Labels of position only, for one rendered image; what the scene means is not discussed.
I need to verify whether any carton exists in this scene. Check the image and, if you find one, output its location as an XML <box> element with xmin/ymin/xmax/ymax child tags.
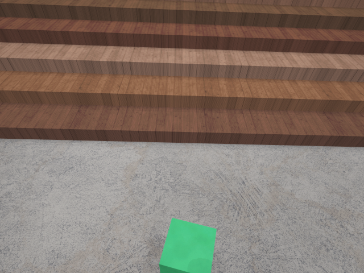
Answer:
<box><xmin>159</xmin><ymin>218</ymin><xmax>217</xmax><ymax>273</ymax></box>

